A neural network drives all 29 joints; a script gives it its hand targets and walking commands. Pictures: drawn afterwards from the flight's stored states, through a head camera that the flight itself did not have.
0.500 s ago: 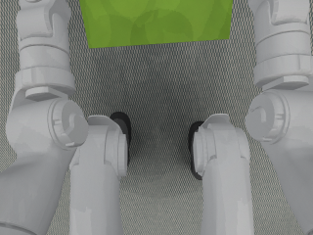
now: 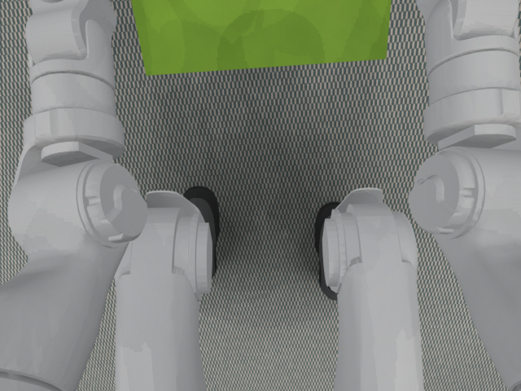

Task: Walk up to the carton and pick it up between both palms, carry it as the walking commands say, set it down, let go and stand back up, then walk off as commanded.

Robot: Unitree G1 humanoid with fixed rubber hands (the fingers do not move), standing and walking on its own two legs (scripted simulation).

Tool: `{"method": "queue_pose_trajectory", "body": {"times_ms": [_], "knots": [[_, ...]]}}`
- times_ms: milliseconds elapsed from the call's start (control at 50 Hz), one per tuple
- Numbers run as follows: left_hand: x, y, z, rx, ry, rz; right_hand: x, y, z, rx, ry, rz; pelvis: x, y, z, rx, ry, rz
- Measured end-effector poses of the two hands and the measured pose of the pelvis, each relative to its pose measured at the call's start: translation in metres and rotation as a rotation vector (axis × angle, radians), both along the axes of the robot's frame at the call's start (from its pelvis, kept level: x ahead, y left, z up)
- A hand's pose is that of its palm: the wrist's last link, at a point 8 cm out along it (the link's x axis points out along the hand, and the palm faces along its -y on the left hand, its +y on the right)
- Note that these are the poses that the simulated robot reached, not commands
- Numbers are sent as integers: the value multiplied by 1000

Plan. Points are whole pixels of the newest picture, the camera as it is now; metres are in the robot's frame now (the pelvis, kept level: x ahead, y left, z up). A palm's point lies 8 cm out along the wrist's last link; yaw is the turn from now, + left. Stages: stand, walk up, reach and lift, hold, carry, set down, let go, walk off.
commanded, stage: set down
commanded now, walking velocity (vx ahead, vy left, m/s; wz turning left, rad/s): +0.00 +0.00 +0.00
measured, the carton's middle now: out of the picture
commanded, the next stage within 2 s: none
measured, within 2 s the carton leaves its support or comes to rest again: rests again in 0.36 s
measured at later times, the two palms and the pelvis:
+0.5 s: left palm out of the picture +0.53 +0.19 -0.20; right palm out of the picture +0.54 -0.16 -0.20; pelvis -0.01 +0.00 +0.00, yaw +0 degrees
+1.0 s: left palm out of the picture +0.54 +0.21 -0.16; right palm out of the picture +0.56 -0.19 -0.16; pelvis -0.03 +0.00 +0.00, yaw -1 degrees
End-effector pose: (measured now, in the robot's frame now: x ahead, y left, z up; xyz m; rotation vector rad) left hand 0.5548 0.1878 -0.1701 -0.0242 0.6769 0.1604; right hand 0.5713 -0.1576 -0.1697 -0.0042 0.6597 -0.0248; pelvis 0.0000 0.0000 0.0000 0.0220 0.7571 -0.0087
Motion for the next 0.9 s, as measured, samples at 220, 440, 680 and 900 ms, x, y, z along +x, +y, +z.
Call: {"method": "queue_pose_trajectory", "body": {"times_ms": [220, 440, 680, 900], "knots": [[0, 0, -2, 4, -11, 0, 1, -1, -1, -8, -11, 12, -1, 0, -2, 0, -14, -1], [-12, 0, -16, 61, 39, -29, -12, -2, -17, -67, 31, 42, -5, -1, -1, 2, -43, -2], [-27, 23, -7, 72, 50, 54, -27, -29, -14, -99, 61, -33, -22, 0, -3, -1, -112, -4], [-23, 29, 3, 57, 52, 40, -18, -35, 6, -85, 59, -34, -27, 2, 0, -7, -107, -8]]}}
